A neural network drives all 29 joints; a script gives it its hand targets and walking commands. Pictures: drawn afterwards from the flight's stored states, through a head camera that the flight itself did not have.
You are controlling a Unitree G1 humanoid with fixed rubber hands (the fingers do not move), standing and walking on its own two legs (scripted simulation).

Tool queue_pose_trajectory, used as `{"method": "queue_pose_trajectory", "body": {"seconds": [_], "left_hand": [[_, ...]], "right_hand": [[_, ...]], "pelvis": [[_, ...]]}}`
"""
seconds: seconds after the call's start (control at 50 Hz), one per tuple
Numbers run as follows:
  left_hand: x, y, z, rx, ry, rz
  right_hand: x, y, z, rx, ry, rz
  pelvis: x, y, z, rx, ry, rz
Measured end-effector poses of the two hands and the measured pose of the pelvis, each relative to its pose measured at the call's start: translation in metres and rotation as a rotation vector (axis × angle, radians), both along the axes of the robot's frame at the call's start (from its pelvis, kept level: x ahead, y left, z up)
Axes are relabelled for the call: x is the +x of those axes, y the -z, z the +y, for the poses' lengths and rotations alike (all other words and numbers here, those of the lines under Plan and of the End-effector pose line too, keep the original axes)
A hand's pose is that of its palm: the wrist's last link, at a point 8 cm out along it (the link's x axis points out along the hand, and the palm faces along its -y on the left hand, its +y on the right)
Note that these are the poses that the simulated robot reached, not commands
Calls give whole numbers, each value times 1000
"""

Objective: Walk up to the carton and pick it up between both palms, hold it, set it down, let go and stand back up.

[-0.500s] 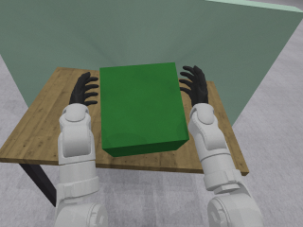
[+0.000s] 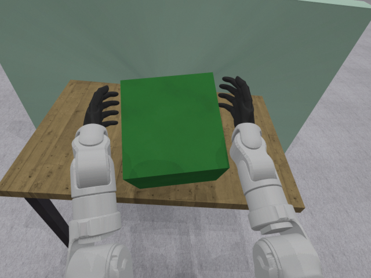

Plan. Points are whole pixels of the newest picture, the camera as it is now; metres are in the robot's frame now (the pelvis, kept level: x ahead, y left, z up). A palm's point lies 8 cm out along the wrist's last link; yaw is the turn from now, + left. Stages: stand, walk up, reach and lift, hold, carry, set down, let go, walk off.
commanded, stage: hold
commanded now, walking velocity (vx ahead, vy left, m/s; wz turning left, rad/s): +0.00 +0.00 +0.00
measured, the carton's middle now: (173, 135) +0.41 -0.01 +0.08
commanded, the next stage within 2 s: none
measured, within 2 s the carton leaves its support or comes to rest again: neither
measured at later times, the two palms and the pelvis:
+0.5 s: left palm (93, 128) +0.35 +0.16 +0.16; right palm (240, 119) +0.36 -0.14 +0.18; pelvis +0.01 +0.01 +0.00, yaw -1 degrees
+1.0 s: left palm (93, 125) +0.36 +0.15 +0.17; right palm (241, 117) +0.36 -0.14 +0.19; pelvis +0.00 +0.00 +0.00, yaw +0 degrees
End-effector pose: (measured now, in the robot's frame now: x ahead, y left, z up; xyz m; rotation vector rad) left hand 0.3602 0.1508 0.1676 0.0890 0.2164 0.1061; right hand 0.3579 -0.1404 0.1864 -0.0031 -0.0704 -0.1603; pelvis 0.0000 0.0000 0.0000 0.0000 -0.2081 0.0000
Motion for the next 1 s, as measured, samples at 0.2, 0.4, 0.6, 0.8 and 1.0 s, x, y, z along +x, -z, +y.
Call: {"method": "queue_pose_trajectory", "body": {"seconds": [0.2, 0.4, 0.6, 0.8, 1.0], "left_hand": [[2, 1, 3, -3, 5, -8], [-1, -1, 4, -6, 16, 2], [-4, 1, 1, -11, 4, -7], [2, 3, 1, -6, 7, 21], [-1, 0, 4, 0, 3, -2]], "right_hand": [[2, 2, 3, 3, 5, -1], [0, -4, 4, -8, 10, 6], [0, 2, 0, 0, 7, 0], [2, 2, 0, -8, 4, 15], [0, -1, 3, 1, 4, -4]], "pelvis": [[4, 0, 4, -2, 5, 8], [7, 0, 8, -3, 13, -22], [3, 0, 7, -4, 1, 0], [3, 0, 5, 0, 11, -5], [5, 0, 4, -2, 4, -14]]}}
